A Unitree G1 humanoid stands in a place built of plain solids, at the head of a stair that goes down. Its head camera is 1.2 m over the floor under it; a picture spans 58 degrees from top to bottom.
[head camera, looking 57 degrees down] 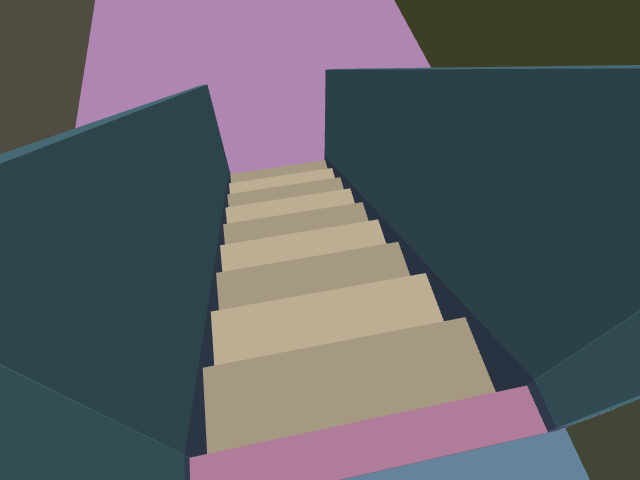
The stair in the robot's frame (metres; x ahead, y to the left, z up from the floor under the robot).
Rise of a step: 0.20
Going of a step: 0.29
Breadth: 0.91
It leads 11 degrees to the left of straight ahead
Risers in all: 10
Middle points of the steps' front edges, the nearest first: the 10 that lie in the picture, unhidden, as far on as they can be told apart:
0.22 -0.12 0.00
0.51 -0.06 -0.20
0.79 0.00 -0.41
1.08 0.05 -0.61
1.36 0.11 -0.82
1.65 0.17 -1.02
1.94 0.22 -1.23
2.22 0.28 -1.43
2.51 0.34 -1.63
2.80 0.39 -1.84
